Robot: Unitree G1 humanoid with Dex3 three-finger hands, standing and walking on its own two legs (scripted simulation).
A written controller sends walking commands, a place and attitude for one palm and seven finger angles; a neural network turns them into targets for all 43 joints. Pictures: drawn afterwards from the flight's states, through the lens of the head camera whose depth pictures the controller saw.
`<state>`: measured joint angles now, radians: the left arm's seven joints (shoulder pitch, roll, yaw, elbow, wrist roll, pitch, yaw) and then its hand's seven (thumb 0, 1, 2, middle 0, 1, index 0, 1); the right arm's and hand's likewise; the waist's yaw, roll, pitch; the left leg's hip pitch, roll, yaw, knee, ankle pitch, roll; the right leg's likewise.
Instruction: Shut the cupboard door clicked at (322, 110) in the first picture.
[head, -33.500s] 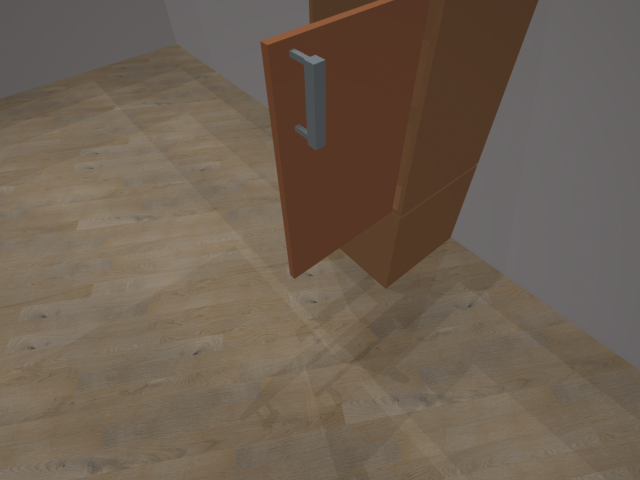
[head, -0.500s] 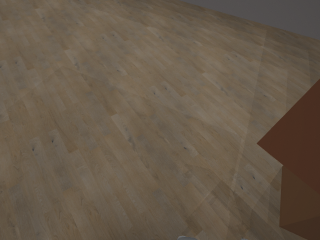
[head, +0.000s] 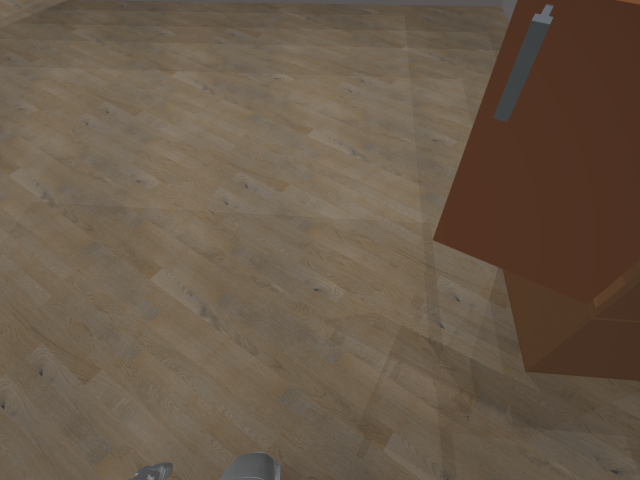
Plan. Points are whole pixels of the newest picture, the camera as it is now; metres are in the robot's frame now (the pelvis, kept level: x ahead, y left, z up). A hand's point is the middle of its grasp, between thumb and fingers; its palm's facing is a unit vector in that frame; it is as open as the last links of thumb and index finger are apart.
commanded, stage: turn to face it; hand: left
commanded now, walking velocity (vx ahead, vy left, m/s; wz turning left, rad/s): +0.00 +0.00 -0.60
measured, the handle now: (523, 65) +0.65 -0.27 +0.15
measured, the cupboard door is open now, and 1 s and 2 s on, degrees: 65 65 65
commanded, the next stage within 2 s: take the last steps up to it in 0.70 s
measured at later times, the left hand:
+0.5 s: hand (190, 435) +0.19 +0.21 -0.16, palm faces -0.28 -0.94 -0.21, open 7.4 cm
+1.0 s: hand (222, 429) +0.21 +0.17 -0.19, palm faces -0.42 -0.90 -0.15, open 7.4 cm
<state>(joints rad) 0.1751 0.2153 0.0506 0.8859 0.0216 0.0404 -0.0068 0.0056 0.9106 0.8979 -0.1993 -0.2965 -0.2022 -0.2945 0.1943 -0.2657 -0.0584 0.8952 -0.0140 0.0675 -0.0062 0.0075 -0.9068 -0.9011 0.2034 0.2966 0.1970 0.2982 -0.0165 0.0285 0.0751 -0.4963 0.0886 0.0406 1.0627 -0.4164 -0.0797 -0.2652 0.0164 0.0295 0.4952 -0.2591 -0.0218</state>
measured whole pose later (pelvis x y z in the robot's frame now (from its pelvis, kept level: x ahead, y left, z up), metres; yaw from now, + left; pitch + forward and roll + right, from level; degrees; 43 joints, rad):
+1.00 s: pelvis +0.08 +0.03 -0.01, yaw -26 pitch +1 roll -2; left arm 0.24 0.22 0.06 0.99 0.02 0.07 -0.02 0.01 0.91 0.90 -0.20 -0.30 -0.20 -0.29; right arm 0.27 -0.18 -0.02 0.95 -0.04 0.00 -0.01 0.00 -0.91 -0.90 0.20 0.30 0.20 0.30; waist -0.02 -0.04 0.00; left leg -0.30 0.06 0.09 0.60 -0.33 0.01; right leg -0.35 0.03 0.02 0.82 -0.48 -0.01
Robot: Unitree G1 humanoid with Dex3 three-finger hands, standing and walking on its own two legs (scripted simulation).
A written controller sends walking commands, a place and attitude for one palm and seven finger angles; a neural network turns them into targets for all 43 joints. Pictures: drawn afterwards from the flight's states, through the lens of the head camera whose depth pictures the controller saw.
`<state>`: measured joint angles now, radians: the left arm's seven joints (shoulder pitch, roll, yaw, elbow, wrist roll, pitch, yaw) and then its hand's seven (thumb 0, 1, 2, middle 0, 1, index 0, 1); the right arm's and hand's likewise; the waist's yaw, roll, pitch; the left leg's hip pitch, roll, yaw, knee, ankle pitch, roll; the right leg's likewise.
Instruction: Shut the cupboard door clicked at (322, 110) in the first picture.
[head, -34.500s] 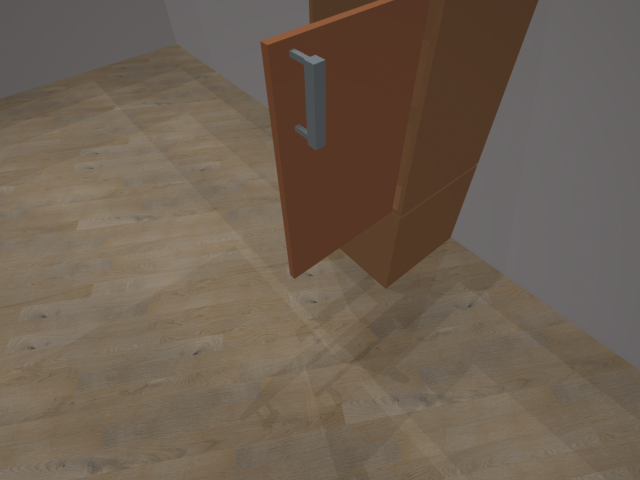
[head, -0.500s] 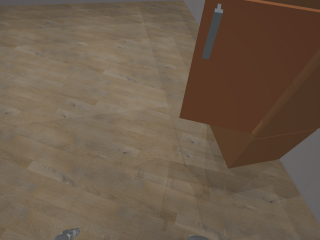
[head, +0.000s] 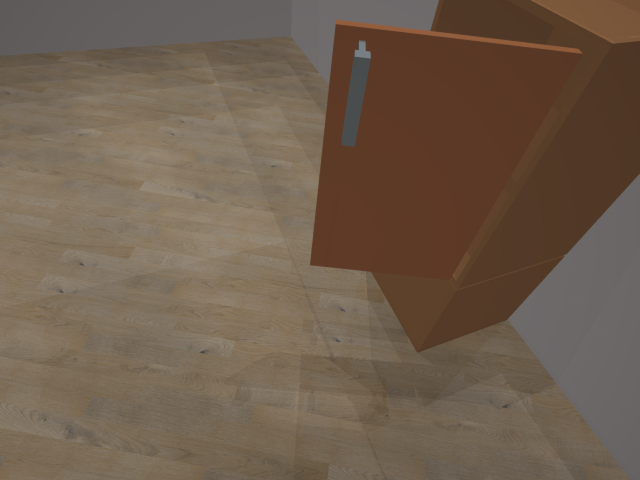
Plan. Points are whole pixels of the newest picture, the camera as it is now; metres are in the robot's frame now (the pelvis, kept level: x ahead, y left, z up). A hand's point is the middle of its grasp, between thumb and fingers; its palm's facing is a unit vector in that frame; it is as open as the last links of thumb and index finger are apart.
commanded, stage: take the last steps up to it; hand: left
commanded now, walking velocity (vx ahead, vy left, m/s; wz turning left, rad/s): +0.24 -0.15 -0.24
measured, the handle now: (354, 95) +0.64 -0.02 +0.16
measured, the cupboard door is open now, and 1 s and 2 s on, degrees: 65 65 65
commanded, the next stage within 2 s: come to a stop and stand still in 0.42 s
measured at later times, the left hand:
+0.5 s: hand (265, 418) +0.24 +0.08 -0.16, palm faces -0.13 -0.97 -0.20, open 7.3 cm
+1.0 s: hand (268, 430) +0.22 +0.08 -0.17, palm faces -0.05 -0.97 -0.26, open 7.3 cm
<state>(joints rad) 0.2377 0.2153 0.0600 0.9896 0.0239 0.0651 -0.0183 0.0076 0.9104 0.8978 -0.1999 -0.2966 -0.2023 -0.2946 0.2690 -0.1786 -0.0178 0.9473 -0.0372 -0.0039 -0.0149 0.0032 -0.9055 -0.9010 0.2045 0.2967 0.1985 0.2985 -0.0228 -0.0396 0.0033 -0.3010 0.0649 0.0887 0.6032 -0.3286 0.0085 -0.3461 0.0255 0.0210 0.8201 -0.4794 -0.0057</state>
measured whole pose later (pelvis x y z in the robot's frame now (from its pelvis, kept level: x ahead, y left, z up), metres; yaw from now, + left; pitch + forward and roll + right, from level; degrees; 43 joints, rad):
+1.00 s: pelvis +0.18 -0.11 +0.00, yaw -5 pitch +1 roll +0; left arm 0.23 0.17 0.03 1.01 0.02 0.03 0.04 0.01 0.92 0.90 -0.20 -0.30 -0.20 -0.29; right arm 0.11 -0.19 -0.03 0.95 -0.01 0.05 -0.03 0.00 -0.91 -0.90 0.21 0.30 0.20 0.30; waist 0.02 0.03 0.08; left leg -0.34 0.01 0.09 0.56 -0.24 0.03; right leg -0.22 0.02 -0.08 0.53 -0.34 -0.05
